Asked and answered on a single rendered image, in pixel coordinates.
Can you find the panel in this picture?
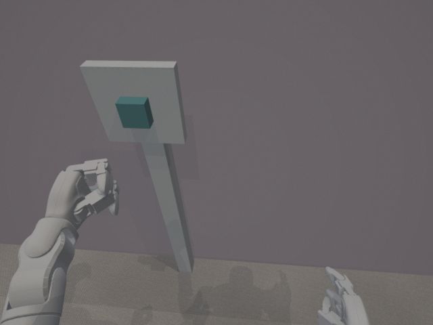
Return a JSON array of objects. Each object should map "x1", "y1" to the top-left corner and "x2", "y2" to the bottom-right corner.
[{"x1": 79, "y1": 60, "x2": 194, "y2": 274}]

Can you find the robot right hand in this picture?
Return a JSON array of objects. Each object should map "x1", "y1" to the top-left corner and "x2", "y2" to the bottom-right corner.
[{"x1": 318, "y1": 267, "x2": 371, "y2": 325}]

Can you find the robot left forearm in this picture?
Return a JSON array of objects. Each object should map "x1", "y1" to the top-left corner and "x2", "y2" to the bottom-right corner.
[{"x1": 0, "y1": 217, "x2": 79, "y2": 325}]

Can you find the button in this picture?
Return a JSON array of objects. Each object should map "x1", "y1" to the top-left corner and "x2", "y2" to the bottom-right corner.
[{"x1": 115, "y1": 97, "x2": 154, "y2": 129}]

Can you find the robot left hand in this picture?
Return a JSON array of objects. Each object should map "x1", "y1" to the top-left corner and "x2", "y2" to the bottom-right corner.
[{"x1": 45, "y1": 158, "x2": 120, "y2": 230}]

